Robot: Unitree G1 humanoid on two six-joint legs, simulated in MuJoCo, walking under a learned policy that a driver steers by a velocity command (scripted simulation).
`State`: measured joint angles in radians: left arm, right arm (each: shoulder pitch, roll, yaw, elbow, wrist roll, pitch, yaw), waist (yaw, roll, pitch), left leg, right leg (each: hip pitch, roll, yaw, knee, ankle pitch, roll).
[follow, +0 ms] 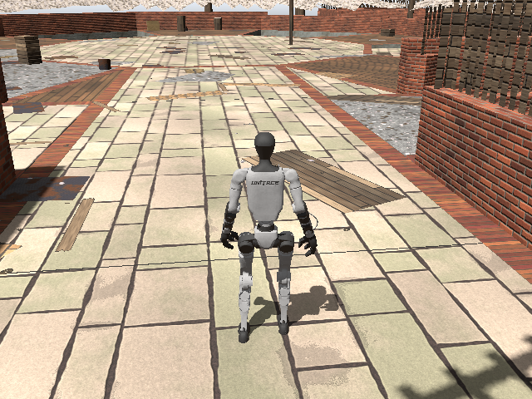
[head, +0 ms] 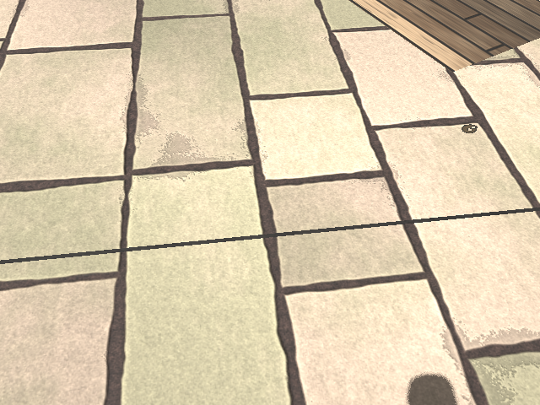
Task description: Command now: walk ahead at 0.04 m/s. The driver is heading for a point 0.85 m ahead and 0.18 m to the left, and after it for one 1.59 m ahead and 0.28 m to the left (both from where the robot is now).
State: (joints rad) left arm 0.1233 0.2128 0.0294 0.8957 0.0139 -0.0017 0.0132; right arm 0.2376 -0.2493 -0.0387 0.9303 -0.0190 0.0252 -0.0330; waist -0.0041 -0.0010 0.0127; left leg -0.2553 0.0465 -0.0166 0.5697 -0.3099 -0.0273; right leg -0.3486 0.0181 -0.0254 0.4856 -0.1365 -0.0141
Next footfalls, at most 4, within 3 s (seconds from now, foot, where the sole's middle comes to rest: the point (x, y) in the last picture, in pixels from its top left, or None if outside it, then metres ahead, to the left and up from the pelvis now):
0.80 left None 0.45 0.16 -0.77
1.34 right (251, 299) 0.81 0.07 -0.77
1.84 left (141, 245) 0.99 0.41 -0.77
2.38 right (214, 169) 1.32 0.21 -0.77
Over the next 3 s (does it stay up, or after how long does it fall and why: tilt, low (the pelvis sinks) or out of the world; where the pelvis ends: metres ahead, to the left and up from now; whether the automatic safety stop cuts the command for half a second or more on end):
stays up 1.32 0.31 0.00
